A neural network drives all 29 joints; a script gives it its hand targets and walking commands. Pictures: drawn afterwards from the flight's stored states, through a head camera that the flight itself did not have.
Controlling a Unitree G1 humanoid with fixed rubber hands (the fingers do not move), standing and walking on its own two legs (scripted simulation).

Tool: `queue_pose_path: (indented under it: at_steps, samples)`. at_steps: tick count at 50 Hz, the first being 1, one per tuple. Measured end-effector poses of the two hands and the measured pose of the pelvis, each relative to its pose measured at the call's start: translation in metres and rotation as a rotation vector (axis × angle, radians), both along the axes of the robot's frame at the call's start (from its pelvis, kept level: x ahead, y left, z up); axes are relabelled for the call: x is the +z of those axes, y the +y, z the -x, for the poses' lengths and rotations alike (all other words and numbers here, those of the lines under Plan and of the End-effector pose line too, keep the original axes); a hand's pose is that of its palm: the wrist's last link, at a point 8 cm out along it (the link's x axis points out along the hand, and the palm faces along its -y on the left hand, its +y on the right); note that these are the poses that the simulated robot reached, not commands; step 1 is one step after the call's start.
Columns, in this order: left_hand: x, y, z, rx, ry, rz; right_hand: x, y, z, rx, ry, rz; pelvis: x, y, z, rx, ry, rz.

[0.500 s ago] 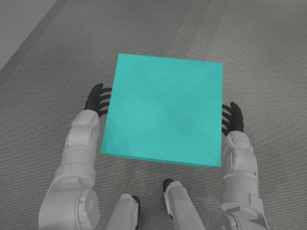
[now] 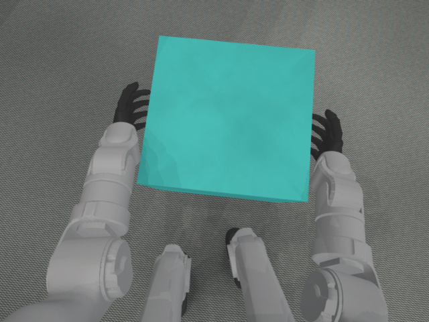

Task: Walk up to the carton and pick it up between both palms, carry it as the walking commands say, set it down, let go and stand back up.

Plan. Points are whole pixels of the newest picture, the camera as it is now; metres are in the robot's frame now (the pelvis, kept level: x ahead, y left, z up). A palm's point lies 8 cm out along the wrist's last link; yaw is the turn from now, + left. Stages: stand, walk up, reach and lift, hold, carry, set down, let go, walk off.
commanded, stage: set down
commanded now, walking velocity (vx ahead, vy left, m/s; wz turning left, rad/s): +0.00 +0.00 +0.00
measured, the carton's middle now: (226, 130) +0.48 -0.09 -0.16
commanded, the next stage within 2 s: none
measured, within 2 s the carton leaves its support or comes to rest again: neither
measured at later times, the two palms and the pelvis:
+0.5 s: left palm (147, 127) +0.52 +0.08 -0.18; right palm (310, 152) +0.42 -0.27 -0.19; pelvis -0.02 +0.00 -0.07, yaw +0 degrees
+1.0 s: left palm (157, 122) +0.55 +0.07 -0.23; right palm (302, 146) +0.45 -0.29 -0.26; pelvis -0.08 -0.02 -0.15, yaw +1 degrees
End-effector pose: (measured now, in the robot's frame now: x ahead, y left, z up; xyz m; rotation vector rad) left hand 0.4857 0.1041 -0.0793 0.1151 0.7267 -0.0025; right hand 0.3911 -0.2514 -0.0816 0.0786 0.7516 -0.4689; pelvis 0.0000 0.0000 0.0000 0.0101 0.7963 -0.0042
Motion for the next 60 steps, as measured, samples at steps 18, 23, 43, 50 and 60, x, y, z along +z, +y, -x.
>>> queue_pose_path:
  at_steps: [18,23,43,50,60]
  samples:
    - [-0.069,-0.016,-0.021,-0.068,0.006,0.033,-0.065,-0.019,-0.016,-0.008,0.002,0.016,-0.048,0.007,0.010,0.004,0.068,0.012]
    - [-0.091,-0.019,-0.028,-0.040,-0.009,-0.007,-0.094,-0.019,-0.024,-0.006,-0.007,0.006,-0.061,0.002,0.016,0.002,0.042,0.005]
    - [-0.180,-0.039,-0.040,-0.046,-0.033,-0.045,-0.195,-0.036,-0.029,-0.015,-0.022,-0.017,-0.135,-0.019,0.071,-0.025,-0.285,-0.054]
    - [-0.155,-0.035,-0.062,-0.056,-0.084,-0.054,-0.183,-0.035,-0.061,0.008,-0.083,-0.036,-0.151,-0.019,0.077,-0.026,-0.311,-0.048]
    - [-0.224,-0.010,-0.068,-0.095,0.015,-0.044,-0.250,-0.019,-0.072,0.098,0.002,-0.040,-0.164,-0.016,0.055,0.008,-0.246,-0.028]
